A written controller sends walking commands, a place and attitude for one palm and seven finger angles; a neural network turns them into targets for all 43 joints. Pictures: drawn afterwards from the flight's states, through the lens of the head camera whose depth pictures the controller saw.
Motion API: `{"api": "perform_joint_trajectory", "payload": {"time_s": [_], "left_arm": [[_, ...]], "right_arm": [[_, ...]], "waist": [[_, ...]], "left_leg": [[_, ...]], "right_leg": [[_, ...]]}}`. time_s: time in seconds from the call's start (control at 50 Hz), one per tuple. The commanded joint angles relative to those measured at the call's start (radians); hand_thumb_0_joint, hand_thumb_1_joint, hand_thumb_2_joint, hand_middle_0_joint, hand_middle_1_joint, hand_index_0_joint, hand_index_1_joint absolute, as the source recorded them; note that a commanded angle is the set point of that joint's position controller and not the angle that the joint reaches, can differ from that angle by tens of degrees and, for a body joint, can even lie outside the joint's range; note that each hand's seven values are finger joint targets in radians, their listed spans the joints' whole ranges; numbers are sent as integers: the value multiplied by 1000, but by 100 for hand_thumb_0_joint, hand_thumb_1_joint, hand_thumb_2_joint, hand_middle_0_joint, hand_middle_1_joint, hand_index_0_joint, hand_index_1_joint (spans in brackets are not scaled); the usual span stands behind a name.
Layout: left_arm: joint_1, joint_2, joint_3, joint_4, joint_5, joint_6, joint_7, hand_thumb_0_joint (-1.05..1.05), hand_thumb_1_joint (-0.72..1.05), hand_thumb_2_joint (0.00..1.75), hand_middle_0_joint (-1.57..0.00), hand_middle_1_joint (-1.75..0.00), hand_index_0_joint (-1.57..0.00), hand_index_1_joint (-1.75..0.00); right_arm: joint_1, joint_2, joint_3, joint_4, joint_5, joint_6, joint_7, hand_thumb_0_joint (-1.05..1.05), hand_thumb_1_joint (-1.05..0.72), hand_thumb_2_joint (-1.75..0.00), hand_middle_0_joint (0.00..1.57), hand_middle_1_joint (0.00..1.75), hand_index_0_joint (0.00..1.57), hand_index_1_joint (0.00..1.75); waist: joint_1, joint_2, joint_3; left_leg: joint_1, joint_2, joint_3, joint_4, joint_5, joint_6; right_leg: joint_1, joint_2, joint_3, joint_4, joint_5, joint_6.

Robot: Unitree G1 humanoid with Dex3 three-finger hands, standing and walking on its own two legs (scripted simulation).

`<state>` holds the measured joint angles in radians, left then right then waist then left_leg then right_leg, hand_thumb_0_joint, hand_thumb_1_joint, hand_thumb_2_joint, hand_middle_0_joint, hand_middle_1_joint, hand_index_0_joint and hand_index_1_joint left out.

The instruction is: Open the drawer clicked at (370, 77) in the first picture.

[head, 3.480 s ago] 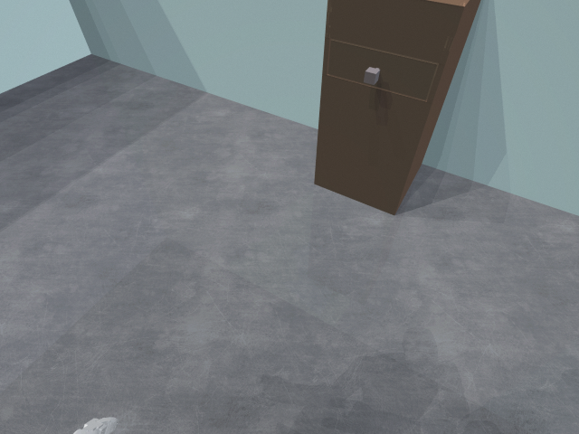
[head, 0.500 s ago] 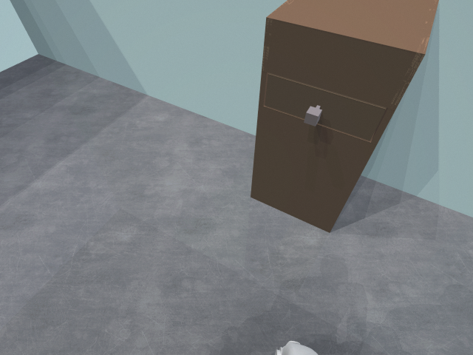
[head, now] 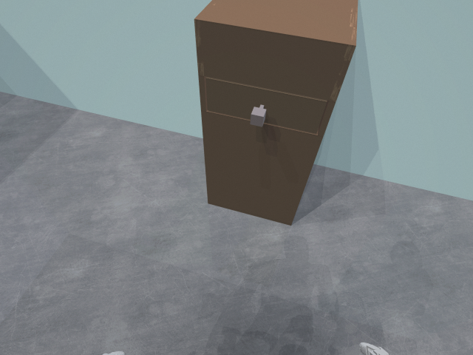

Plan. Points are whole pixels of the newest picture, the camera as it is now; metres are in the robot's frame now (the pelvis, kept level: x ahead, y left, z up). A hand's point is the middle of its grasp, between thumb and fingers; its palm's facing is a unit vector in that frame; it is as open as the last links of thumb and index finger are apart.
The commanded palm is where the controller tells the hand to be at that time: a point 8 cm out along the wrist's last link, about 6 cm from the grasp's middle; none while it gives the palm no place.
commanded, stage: turn to face it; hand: left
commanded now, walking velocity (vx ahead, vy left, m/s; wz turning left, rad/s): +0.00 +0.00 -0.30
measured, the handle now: (259, 113) +0.82 -0.01 -0.10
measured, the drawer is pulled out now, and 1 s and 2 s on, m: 0.00 0.00 0.00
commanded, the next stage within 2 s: take the last steps up to it in 0.18 s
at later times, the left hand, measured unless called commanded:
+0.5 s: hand out of the picture +0.12 +0.17 -0.16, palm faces -0.19 -0.96 -0.21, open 7.4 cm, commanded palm none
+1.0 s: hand out of the picture +0.11 +0.18 -0.19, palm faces -0.14 -0.98 -0.14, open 7.4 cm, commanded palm none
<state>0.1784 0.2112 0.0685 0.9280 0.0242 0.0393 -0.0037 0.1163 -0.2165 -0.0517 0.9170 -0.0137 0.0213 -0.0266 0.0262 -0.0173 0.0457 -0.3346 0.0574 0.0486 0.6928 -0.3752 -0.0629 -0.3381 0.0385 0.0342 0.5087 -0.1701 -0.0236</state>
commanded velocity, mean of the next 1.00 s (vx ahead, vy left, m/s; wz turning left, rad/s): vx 0.21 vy -0.03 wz -0.11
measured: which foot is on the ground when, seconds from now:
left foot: up 0.00-0.02, down 0.04-0.48, up 0.50-0.86, down 0.88-1.00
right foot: down 0.00-0.04, up 0.06-0.46, down 0.48-0.90, up 0.92-1.00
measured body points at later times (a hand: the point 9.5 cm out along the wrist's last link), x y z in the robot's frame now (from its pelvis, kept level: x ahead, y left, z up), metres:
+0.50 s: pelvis +0.01 +0.00 +0.00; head +0.02 -0.02 +0.45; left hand +0.13 +0.22 -0.14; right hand -0.07 -0.22 -0.16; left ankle +0.01 +0.12 -0.73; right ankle -0.04 -0.10 -0.74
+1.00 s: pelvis +0.14 +0.00 -0.01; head +0.16 +0.02 +0.44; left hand +0.12 +0.23 -0.17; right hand +0.16 -0.24 -0.15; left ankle +0.21 +0.09 -0.73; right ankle +0.02 -0.09 -0.66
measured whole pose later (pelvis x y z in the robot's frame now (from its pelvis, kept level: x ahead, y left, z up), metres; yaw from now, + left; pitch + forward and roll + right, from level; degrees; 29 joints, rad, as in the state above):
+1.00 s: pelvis +0.14 +0.00 -0.01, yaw -12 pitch -2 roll +0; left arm 0.39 0.16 0.04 1.16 0.02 0.00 -0.01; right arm 0.19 -0.15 -0.04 1.02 -0.03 -0.06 -0.01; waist 0.01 -0.03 0.06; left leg -0.32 0.08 0.18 0.62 -0.26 0.03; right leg -0.32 -0.05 -0.06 1.13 -0.46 -0.03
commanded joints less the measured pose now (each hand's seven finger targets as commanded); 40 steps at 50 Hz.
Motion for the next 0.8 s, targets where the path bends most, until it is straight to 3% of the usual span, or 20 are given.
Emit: {"api": "perform_joint_trajectory", "payload": {"time_s": [0.0,0.02,0.04,0.06,0.08,0.12,0.2,0.26,0.34,0.4,0.42,0.44,0.46,0.48,0.5,0.52,0.56,0.62,0.76,0.78], "left_arm": [[-13,120,34,-92,-13,-2,8,0,90,90,-20,-30,-20,-30],[-13,83,28,-116,-13,1,-1,0,90,90,-20,-30,-20,-30],[-41,124,37,-105,4,11,1,0,90,90,-20,-30,-20,-30],[-21,137,49,-83,7,13,-5,0,90,90,-20,-30,-20,-30],[16,124,50,-66,6,12,-11,0,90,90,-20,-30,-20,-30],[48,99,39,-45,3,12,-15,0,90,90,-20,-30,-20,-30],[0,73,19,-44,-3,9,-11,0,90,90,-20,-30,-20,-30],[-38,53,7,-38,-6,10,-6,0,90,90,-20,-30,-20,-30],[-56,37,-3,-20,-4,-5,-14,0,90,90,-20,-30,-20,-30],[20,35,-2,24,-3,-24,-20,0,90,90,-20,-30,-20,-30],[82,58,5,47,-1,-34,-16,0,90,90,-20,-30,-20,-30],[160,124,17,80,5,-45,-4,0,90,90,-20,-30,-20,-30],[225,199,29,102,1,-45,9,0,90,90,-20,-30,-20,-30],[253,189,29,110,-10,-50,19,0,90,90,-20,-30,-20,-30],[220,153,24,117,-5,-52,25,0,90,90,-20,-30,-20,-30],[182,115,14,110,-4,-59,27,0,90,90,-20,-30,-20,-30],[143,73,0,105,-2,-78,26,0,90,90,-20,-30,-20,-30],[177,73,-7,128,-1,-98,25,0,90,90,-20,-30,-20,-30],[243,92,-8,183,1,-103,24,0,90,90,-20,-30,-20,-30],[243,100,-8,189,0,-101,24,0,90,90,-20,-30,-20,-30]], "right_arm": [[184,-149,-24,-21,2,-32,-12,0,-90,-90,20,30,20,30],[155,-232,-37,-52,-12,-26,-9,0,-90,-90,20,30,20,30],[122,-218,-33,-53,-15,-26,-13,0,-90,-90,20,30,20,30],[62,-176,-21,-64,-17,-26,-15,0,-90,-90,20,30,20,30],[24,-157,-13,-76,-18,-29,-15,0,-90,-90,20,30,20,30],[32,-133,-9,-70,-14,-37,-16,0,-90,-90,20,30,20,30],[155,-130,-19,-8,-9,-40,-17,0,-90,-90,20,30,20,30],[213,-139,-28,34,-11,-34,-16,0,-90,-90,20,30,20,30],[260,-157,-35,76,-20,-32,-8,0,-90,-90,20,30,20,30],[241,-154,-35,100,-16,-36,-2,0,-90,-90,20,30,20,30],[230,-130,-30,101,-10,-39,1,0,-90,-90,20,30,20,30],[209,-69,-15,85,2,-43,7,0,-90,-90,20,30,20,30],[109,-30,3,34,-2,-40,14,0,-90,-90,20,30,20,30],[56,-73,-8,26,-12,-28,16,0,-90,-90,20,30,20,30],[44,-61,-11,34,-14,-24,23,0,-90,-90,20,30,20,30],[70,-60,-16,55,-18,-26,28,0,-90,-90,20,30,20,30],[132,-31,-16,91,-22,-30,35,0,-90,-90,20,30,20,30],[138,-7,-15,93,-17,-34,40,0,-90,-90,20,30,20,30],[24,1,-6,53,-7,-55,53,0,-90,-90,20,30,20,30],[38,-2,-7,59,-6,-57,51,0,-90,-90,20,30,20,30]], "waist": [[-67,113,-103],[-59,346,-34],[-68,317,-3],[-25,212,26],[1,170,26],[3,169,-21],[-48,168,-67],[-73,190,-70],[-95,209,-76],[-47,174,-70],[-17,107,-82],[19,-89,-86],[68,-261,-13],[86,-227,22],[60,-208,78],[25,-152,118],[-21,-86,100],[-24,-101,74],[-2,-111,94],[-16,-105,92]], "left_leg": [[293,158,-180,-394,83,76],[207,372,-388,-497,79,175],[89,406,-412,-514,106,211],[36,336,-320,-500,128,205],[41,278,-222,-472,172,193],[111,223,-103,-429,328,179],[291,239,-67,-363,603,208],[311,255,-56,-343,668,213],[289,296,-102,-370,403,206],[189,264,-77,-312,213,160],[87,230,-33,-235,133,119],[-132,145,96,-51,-28,61],[-347,40,129,158,-262,20],[-361,66,22,265,-211,36],[-382,75,8,331,-148,40],[-386,90,-2,350,-79,38],[-314,92,23,329,16,19],[-280,86,47,258,66,10],[-170,54,82,18,99,41],[-124,41,97,-18,106,47]], "right_leg": [[-164,-76,152,50,-99,-17],[-258,21,-12,285,-349,44],[-229,-20,36,470,-374,57],[-205,-29,43,577,-310,58],[-200,-36,20,635,-263,63],[-197,-49,-6,646,-214,77],[-200,-67,-51,491,-249,90],[-129,-73,-78,358,-290,84],[-44,-57,-115,210,-330,56],[130,-41,-149,-48,-172,30],[280,-68,-113,-164,-108,10],[460,-245,81,-254,-195,-55],[460,-419,339,-339,-243,-161],[338,-432,373,-371,-379,-198],[296,-407,355,-388,-444,-195],[261,-379,277,-375,-380,-179],[230,-312,123,-333,-148,-146],[245,-297,65,-313,45,-145],[251,-294,48,-269,137,-130],[249,-291,34,-244,161,-123]]}}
